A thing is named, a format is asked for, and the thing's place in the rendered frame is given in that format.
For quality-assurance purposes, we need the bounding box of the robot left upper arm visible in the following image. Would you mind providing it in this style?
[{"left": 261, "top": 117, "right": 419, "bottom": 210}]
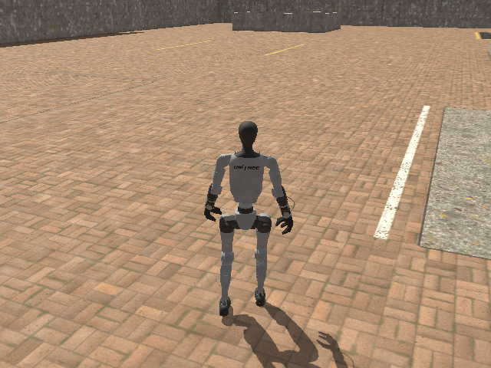
[{"left": 210, "top": 153, "right": 231, "bottom": 195}]

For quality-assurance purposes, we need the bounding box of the robot head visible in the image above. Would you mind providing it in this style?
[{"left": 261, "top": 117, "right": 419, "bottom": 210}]
[{"left": 234, "top": 121, "right": 260, "bottom": 158}]

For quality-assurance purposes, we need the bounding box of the robot right upper arm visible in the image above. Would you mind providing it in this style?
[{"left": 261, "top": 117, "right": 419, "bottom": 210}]
[{"left": 263, "top": 155, "right": 284, "bottom": 198}]

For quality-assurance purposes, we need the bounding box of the robot left forearm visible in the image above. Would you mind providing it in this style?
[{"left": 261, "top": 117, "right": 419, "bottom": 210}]
[{"left": 205, "top": 183, "right": 218, "bottom": 210}]

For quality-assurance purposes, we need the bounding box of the robot right forearm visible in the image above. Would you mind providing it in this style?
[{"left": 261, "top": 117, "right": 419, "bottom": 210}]
[{"left": 276, "top": 186, "right": 292, "bottom": 219}]

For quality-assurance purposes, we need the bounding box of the right robot foot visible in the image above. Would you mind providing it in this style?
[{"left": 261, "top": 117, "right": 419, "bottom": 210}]
[{"left": 255, "top": 288, "right": 265, "bottom": 307}]

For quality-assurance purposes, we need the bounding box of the robot right hand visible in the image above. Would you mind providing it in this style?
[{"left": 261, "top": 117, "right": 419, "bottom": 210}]
[{"left": 275, "top": 216, "right": 293, "bottom": 235}]

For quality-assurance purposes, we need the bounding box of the robot left hand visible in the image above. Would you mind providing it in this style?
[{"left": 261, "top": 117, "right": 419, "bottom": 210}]
[{"left": 204, "top": 206, "right": 222, "bottom": 222}]

